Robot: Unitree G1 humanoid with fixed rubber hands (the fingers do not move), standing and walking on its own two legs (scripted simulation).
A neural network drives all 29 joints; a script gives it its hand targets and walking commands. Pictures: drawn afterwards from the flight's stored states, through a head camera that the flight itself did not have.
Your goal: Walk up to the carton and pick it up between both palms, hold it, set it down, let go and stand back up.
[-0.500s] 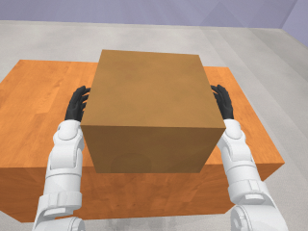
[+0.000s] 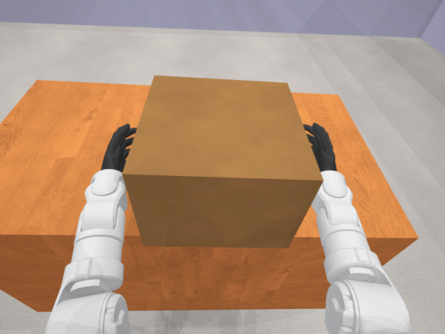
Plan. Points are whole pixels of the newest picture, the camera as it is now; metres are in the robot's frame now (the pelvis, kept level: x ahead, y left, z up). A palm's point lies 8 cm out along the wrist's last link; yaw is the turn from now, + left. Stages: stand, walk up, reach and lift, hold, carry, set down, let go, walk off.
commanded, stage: set down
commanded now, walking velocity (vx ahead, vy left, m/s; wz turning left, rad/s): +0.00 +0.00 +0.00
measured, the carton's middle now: (219, 159) +0.43 +0.00 +0.07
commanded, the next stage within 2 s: none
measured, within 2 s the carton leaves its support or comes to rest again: neither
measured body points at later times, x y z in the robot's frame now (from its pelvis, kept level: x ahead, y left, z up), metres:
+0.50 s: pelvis +0.00 +0.00 +0.00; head +0.04 +0.02 +0.45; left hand +0.42 +0.19 +0.07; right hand +0.41 -0.20 +0.09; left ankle +0.01 +0.12 -0.75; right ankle -0.03 -0.09 -0.75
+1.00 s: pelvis +0.01 +0.00 +0.00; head +0.08 +0.01 +0.44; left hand +0.44 +0.18 +0.03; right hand +0.43 -0.21 +0.06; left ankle +0.01 +0.12 -0.75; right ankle -0.03 -0.09 -0.75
